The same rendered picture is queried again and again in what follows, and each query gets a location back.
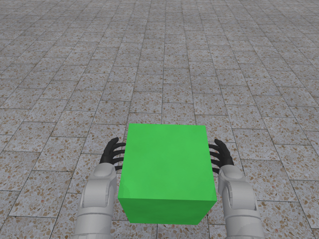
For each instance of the robot left hand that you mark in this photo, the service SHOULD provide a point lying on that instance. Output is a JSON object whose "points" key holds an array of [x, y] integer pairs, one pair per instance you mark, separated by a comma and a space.
{"points": [[109, 153]]}

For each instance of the carton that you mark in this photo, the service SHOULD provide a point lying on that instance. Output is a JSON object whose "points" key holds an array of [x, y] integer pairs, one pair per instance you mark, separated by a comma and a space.
{"points": [[167, 175]]}

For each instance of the robot right forearm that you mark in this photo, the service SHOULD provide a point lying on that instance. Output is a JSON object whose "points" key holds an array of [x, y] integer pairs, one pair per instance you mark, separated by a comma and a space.
{"points": [[240, 206]]}

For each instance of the robot left forearm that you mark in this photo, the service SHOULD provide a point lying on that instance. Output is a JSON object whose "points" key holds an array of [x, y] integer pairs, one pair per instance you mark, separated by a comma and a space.
{"points": [[96, 205]]}

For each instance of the robot right hand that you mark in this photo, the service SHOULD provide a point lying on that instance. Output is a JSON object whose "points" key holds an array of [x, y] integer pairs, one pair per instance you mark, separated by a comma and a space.
{"points": [[223, 155]]}

